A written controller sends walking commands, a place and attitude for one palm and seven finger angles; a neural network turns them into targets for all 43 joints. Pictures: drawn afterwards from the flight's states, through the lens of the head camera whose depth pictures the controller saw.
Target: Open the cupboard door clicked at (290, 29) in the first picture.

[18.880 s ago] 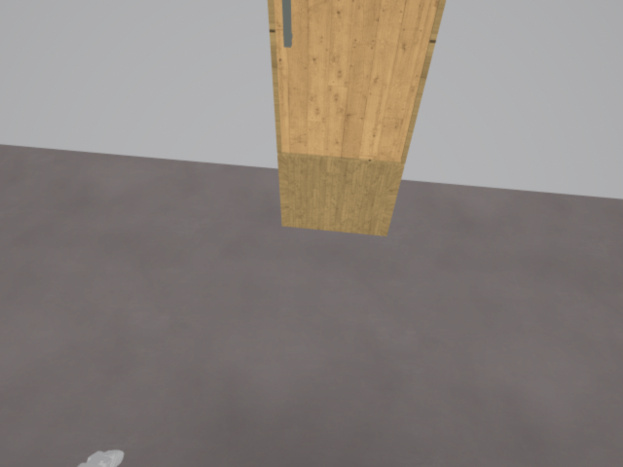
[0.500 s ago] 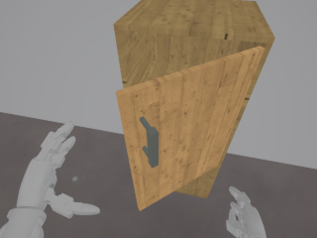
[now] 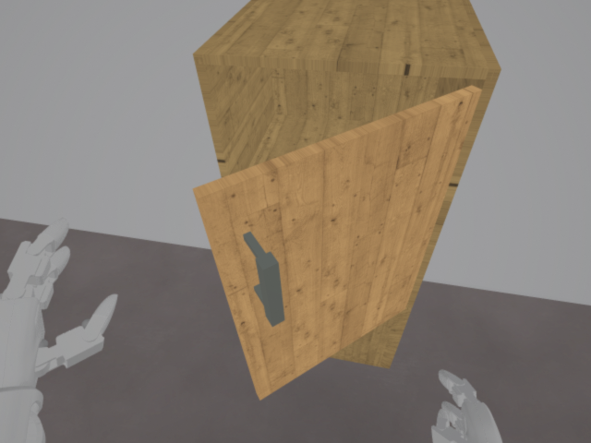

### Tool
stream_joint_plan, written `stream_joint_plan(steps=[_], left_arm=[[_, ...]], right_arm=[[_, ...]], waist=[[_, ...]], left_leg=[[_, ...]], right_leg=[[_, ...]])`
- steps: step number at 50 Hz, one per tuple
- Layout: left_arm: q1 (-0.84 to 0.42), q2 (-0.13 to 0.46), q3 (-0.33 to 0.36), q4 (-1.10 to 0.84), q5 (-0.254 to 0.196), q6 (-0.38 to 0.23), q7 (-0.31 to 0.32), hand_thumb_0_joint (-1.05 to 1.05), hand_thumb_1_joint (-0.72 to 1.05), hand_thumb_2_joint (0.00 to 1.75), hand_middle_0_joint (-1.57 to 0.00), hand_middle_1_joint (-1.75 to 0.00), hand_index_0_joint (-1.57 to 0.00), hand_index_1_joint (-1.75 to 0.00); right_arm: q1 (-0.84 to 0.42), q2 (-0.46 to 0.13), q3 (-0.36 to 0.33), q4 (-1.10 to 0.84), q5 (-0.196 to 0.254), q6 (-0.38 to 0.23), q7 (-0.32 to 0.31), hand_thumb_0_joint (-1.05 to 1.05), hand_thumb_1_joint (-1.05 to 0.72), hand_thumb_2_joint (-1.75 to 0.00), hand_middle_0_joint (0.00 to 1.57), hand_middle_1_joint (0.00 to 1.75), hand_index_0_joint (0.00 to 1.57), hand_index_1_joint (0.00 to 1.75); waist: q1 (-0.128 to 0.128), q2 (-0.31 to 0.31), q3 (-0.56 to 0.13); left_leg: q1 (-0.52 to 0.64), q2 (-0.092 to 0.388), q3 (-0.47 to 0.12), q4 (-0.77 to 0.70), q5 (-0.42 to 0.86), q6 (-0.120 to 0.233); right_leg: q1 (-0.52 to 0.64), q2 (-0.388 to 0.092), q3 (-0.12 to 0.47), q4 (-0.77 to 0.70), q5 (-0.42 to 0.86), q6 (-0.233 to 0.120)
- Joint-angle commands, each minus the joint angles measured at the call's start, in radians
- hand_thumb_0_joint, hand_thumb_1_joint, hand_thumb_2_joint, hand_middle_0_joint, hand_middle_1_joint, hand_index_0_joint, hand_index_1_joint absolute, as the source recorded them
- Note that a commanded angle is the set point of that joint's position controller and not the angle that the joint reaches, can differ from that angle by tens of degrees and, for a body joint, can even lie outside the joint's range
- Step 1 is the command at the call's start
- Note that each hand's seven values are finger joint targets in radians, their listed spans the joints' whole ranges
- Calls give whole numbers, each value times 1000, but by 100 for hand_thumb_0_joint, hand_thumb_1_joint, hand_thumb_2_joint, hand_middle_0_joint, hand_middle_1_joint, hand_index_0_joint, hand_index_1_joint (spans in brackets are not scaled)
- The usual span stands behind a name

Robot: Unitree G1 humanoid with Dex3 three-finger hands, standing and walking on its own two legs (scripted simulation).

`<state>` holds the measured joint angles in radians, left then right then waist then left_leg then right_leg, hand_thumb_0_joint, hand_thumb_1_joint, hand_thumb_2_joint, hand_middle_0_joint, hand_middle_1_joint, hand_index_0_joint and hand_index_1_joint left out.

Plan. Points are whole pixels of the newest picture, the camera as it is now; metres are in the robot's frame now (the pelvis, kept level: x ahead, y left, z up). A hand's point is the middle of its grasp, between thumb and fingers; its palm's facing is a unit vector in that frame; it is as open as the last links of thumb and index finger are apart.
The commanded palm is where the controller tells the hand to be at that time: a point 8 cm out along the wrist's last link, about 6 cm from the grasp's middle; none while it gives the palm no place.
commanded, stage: draw the hand back to the body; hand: left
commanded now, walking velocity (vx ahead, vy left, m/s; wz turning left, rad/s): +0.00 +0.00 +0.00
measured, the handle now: (263, 280) +0.29 +0.08 +0.10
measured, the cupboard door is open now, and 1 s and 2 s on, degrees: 43 43 43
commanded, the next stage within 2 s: step back with the hand held close in 0.46 s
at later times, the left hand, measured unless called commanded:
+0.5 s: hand (87, 325) +0.18 +0.24 +0.15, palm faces +0.43 -0.80 -0.41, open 7.4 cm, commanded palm +0.13 +0.28 +0.17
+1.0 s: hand (65, 342) +0.16 +0.26 +0.15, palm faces +0.31 -0.79 -0.53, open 7.4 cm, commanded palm +0.11 +0.30 +0.17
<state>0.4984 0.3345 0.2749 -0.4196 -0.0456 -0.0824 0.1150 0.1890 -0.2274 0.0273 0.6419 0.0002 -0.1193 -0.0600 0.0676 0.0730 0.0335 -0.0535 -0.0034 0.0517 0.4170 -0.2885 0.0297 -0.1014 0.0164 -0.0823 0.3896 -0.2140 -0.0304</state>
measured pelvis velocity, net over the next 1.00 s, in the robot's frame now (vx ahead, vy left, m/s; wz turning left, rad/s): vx -0.05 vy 0.01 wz -0.05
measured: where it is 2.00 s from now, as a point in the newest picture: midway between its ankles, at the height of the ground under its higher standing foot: outside the picture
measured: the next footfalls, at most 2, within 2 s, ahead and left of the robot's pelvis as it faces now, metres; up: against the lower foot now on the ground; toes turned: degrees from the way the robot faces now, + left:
right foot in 1.68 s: -0.26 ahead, -0.10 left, +0.00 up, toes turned -6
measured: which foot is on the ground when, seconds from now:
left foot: down 0.00-1.00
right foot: down 0.00-1.00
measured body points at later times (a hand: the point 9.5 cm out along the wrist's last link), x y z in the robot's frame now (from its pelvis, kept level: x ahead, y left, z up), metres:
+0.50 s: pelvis -0.01 -0.02 +0.00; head -0.02 -0.04 +0.45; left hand +0.15 +0.28 +0.17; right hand +0.18 -0.23 -0.09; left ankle -0.03 +0.09 -0.74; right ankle +0.00 -0.10 -0.74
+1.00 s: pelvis -0.05 +0.01 -0.01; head -0.03 +0.01 +0.44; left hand +0.14 +0.30 +0.18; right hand +0.12 -0.25 -0.08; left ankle -0.03 +0.09 -0.74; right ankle +0.00 -0.10 -0.74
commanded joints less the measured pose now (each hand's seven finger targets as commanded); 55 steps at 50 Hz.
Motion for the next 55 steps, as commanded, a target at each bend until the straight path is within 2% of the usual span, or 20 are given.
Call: stream_joint_plan(steps=[1, 4, 9, 12, 16, 28, 29, 30, 31, 32, 34, 36, 40, 41, 44, 46, 47, 51, 53, 55], left_arm=[[-96, 196, 163, -199, -6, -69, 21, 0, 80, 86, -20, -30, -20, -30], [-107, 194, 175, -179, -14, -68, 20, 0, 90, 90, -20, -30, -20, -30], [-105, 169, 141, -158, -14, -69, 13, 0, 90, 90, -20, -30, -20, -30], [-124, 197, 164, -187, -11, -78, 17, 0, 90, 90, -20, -30, -20, -30], [-115, 205, 170, -171, -12, -78, 18, 0, 90, 90, -20, -30, -20, -30], [-120, 187, 159, -149, -15, -91, 15, 0, 90, 90, -20, -30, -20, -30], [-219, 221, 175, -202, -14, -98, 20, 0, 90, 90, -20, -30, -20, -30], [-297, 350, 316, -229, -14, -140, 26, 0, 90, 90, -20, -30, -20, -30], [-284, 344, 312, -172, -7, -158, 21, 0, 90, 90, -20, -30, -20, -30], [-146, 246, 246, -94, -7, -151, 9, 0, 90, 90, -20, -30, -20, -30], [-49, 186, 185, -99, -3, -145, -3, 0, 90, 90, -20, -30, -20, -30], [-21, 201, 191, -143, 0, -149, 2, 0, 90, 90, -20, -30, -20, -30], [17, 253, 246, -215, 5, -145, 20, 0, 90, 90, -20, -30, -20, -30], [25, 284, 277, -220, 5, -145, 28, 0, 90, 90, -20, -30, -20, -30], [48, 270, 273, -267, 7, -143, 34, 0, 90, 90, -20, -30, -20, -30], [53, 288, 297, -289, 11, -147, 39, 0, 90, 90, -20, -30, -20, -30], [61, 276, 290, -293, 11, -149, 40, 0, 90, 90, -20, -30, -20, -30], [51, 252, 286, -279, 20, -151, 42, 0, 90, 90, -20, -30, -20, -30], [30, 236, 276, -270, 28, -157, 44, 0, 90, 90, -20, -30, -20, -30], [5, 235, 275, -252, 33, -160, 46, 0, 90, 90, -20, -30, -20, -30]], right_arm=[[-131, -106, -45, -159, 5, -53, -5, 0, -90, -90, 20, 30, 20, 30], [-127, -101, -46, -155, 6, -49, -3, 0, -90, -90, 20, 30, 20, 30], [-133, -106, -49, -156, 7, -48, 0, 0, -90, -90, 20, 30, 20, 30], [-135, -105, -50, -156, 3, -52, -1, 0, -90, -90, 20, 30, 20, 30], [-139, -104, -50, -153, 6, -52, -1, 0, -90, -90, 20, 30, 20, 30], [-144, -97, -51, -144, 7, -63, -2, 0, -90, -90, 20, 30, 20, 30], [-153, -100, -49, -144, 8, -68, -2, 0, -90, -90, 20, 30, 20, 30], [-111, -117, -45, -190, 25, -50, -5, 0, -90, -90, 20, 30, 20, 30], [-107, -105, -44, -168, 18, -35, -8, 0, -90, -90, 20, 30, 20, 30], [-106, -101, -49, -165, 14, -24, -7, 0, -90, -90, 20, 30, 20, 30], [-105, -115, -57, -187, 14, -5, -2, 0, -90, -90, 20, 30, 20, 30], [-107, -128, -65, -195, 12, 5, -7, 0, -90, -90, 20, 30, 20, 30], [-101, -126, -77, -228, 18, 27, -14, 0, -90, -90, 20, 30, 20, 30], [-108, -126, -80, -222, 16, 34, -21, 0, -90, -90, 20, 30, 20, 30], [-102, -122, -82, -249, 18, 41, -24, 0, -90, -90, 20, 30, 20, 30], [-109, -124, -85, -254, 15, 40, -27, 0, -90, -90, 20, 30, 20, 30], [-99, -120, -83, -260, 15, 40, -28, 0, -90, -90, 20, 30, 20, 30], [-88, -133, -88, -265, 13, 31, -27, 0, -90, -90, 20, 30, 20, 30], [-73, -134, -87, -268, 13, 24, -26, 0, -90, -90, 20, 30, 20, 30], [-63, -133, -88, -268, 16, 21, -26, 0, -90, -90, 20, 30, 20, 30]], waist=[[7, -2, -92], [4, -7, -89], [2, -26, -73], [7, -5, -102], [7, -13, -81], [4, -11, -62], [0, 3, -78], [-43, -69, 12], [-45, -73, 20], [-50, -125, -13], [-52, -77, -79], [-50, -22, -127], [-51, -89, -195], [-48, -55, -199], [-48, -28, -207], [-41, 20, -199], [-44, 13, -194], [-43, 28, -130], [-54, 7, -95], [-63, -67, -62]], left_leg=[[-51, 34, -67, -57, 317, -17], [-41, 33, -59, -58, 314, -14], [-40, 30, -53, -59, 293, -4], [-34, 26, -54, -58, 292, -5], [-39, 25, -53, -56, 277, -4], [-35, 23, -48, -66, 205, 1], [-31, 21, -52, -66, 193, 1], [-95, 36, -65, -35, 93, 16], [-105, 28, -84, -12, 61, 18], [-83, 33, -78, 5, 79, 18], [-67, 43, -61, 17, 130, 18], [-78, 60, -69, -5, 183, 14], [-125, 85, -83, -4, 285, 12], [-132, 88, -91, -9, 314, 10], [-183, 104, -107, -12, 330, 11], [-233, 118, -125, -34, 305, 19], [-256, 126, -127, -37, 295, 22], [-423, 156, -155, -81, 80, 52], [-517, 161, -165, -85, -86, 65], [-573, 137, -159, -47, -244, 71]], right_leg=[[71, -27, 87, -43, 211, -5], [64, -28, 90, -52, 218, -1], [55, -28, 92, -65, 206, 4], [73, -32, 95, -62, 212, 2], [65, -31, 102, -73, 202, 0], [40, -33, 108, -101, 120, 6], [40, -34, 112, -104, 105, 6], [-90, -83, 241, -168, 111, 6], [-104, -114, 255, -183, 98, -5], [-111, -126, 248, -174, 103, -3], [-109, -136, 229, -138, 160, 5], [-74, -135, 204, -84, 231, 5], [-28, -116, 187, 16, 371, 16], [-22, -120, 183, 40, 412, 11], [-18, -102, 176, 101, 410, 17], [-7, -89, 170, 139, 378, 20], [-4, -86, 167, 162, 366, 24], [10, -66, 170, 238, 206, 31], [19, -71, 181, 261, 155, 29], [-17, -96, 226, 224, 80, 20]])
